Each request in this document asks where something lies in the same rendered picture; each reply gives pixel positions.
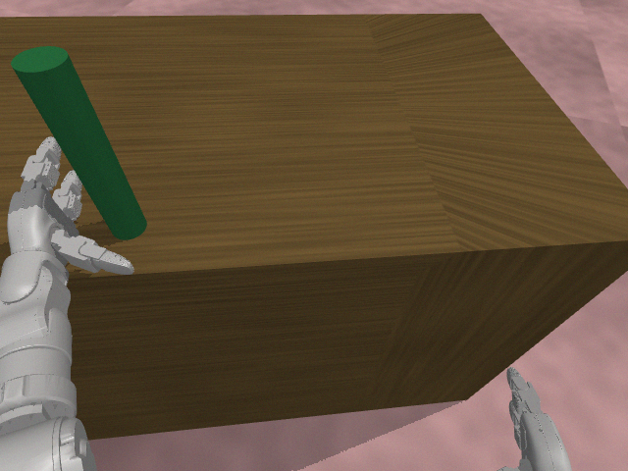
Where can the left robot hand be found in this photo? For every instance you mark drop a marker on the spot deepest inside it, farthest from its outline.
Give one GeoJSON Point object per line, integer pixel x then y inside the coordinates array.
{"type": "Point", "coordinates": [37, 221]}

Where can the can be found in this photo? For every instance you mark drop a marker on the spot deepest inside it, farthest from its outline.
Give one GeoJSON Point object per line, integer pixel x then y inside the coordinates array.
{"type": "Point", "coordinates": [51, 81]}

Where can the left robot arm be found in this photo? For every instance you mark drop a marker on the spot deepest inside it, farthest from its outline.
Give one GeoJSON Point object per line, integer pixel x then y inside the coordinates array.
{"type": "Point", "coordinates": [39, 430]}

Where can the right robot hand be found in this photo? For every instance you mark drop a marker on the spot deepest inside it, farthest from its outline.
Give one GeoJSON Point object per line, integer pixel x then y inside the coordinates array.
{"type": "Point", "coordinates": [535, 433]}

